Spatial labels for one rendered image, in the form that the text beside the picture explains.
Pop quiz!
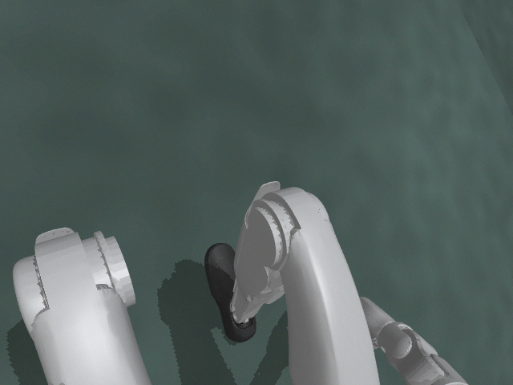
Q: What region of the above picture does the right robot hand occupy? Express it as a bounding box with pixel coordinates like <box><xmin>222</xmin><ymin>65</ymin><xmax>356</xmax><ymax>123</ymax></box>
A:
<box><xmin>359</xmin><ymin>297</ymin><xmax>396</xmax><ymax>349</ymax></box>

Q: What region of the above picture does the right robot foot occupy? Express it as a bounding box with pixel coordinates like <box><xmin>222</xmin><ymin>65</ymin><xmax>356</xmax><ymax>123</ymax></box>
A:
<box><xmin>204</xmin><ymin>243</ymin><xmax>257</xmax><ymax>342</ymax></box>

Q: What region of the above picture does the right robot arm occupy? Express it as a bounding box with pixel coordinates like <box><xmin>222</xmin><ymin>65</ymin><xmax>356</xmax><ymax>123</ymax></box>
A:
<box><xmin>377</xmin><ymin>322</ymin><xmax>469</xmax><ymax>385</ymax></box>

